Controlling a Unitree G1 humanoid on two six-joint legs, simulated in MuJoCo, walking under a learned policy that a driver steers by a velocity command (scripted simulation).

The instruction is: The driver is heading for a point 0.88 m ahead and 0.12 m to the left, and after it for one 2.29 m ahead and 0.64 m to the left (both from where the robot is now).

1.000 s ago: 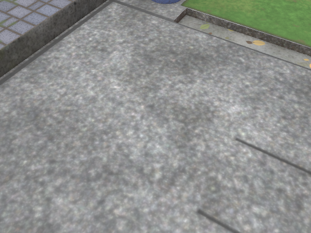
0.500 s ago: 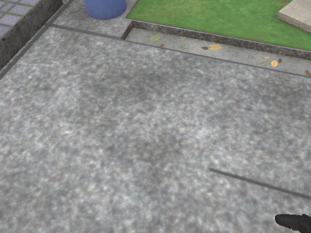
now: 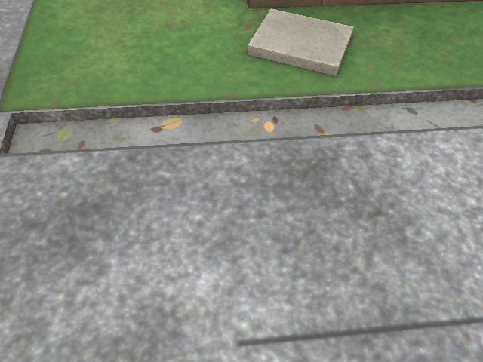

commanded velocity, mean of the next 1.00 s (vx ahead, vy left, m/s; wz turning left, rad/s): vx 0.50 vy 0.00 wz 0.11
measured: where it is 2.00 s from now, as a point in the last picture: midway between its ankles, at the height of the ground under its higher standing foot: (207, 235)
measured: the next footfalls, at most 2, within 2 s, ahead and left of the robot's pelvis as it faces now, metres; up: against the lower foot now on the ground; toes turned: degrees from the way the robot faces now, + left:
right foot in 0.18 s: +0.26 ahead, -0.15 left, +0.00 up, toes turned -8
left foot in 0.74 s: +0.58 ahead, +0.06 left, +0.00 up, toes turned +5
